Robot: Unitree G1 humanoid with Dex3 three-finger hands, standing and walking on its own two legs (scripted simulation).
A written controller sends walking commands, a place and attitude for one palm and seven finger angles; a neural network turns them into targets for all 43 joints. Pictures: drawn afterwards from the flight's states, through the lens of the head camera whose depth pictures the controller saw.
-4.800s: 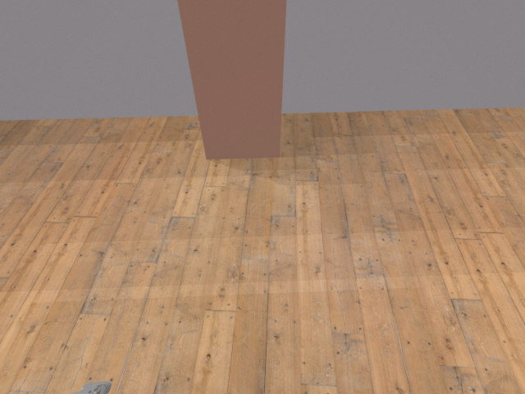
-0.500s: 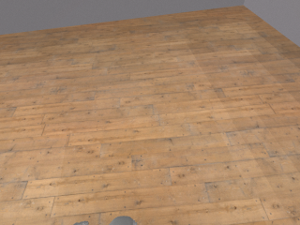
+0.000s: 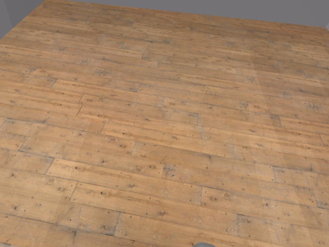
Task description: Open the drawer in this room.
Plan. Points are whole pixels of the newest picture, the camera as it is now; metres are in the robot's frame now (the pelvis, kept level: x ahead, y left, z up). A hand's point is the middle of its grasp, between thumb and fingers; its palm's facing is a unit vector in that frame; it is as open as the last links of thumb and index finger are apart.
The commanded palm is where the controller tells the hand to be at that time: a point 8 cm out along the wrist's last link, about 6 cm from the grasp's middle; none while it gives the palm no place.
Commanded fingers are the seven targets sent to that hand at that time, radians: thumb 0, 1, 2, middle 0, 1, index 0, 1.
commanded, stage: turn or walk to find it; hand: left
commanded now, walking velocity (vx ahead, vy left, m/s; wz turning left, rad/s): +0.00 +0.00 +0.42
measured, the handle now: out of the picture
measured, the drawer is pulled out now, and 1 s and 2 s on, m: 0.00 0.00 0.00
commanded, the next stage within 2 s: none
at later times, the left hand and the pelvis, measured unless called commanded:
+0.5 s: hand out of the picture +0.00 +0.18 -0.17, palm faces +0.24 -0.94 -0.23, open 7.4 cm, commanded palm none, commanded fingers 0.00 0.90 0.90 -0.20 -0.30 -0.20 -0.30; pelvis -0.02 -0.02 +0.00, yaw +14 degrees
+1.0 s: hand out of the picture -0.03 +0.22 -0.16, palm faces +0.43 -0.87 -0.25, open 7.4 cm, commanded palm none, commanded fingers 0.00 0.90 0.90 -0.20 -0.30 -0.20 -0.30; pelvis -0.04 -0.01 +0.00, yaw +26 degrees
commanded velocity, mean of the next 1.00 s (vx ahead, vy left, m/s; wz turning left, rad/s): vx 0.00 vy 0.00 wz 0.42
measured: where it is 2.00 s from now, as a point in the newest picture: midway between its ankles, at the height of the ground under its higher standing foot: outside the picture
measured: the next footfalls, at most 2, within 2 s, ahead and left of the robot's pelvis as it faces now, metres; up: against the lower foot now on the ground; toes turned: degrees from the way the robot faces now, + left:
right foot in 0.18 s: +0.04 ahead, -0.14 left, +0.00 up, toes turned +1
left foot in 0.58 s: -0.03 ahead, +0.11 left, +0.00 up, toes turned +21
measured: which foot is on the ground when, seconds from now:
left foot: down 0.00-0.18, up 0.20-0.56, down 0.58-1.00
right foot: up 0.00-0.16, down 0.18-0.58, up 0.60-1.00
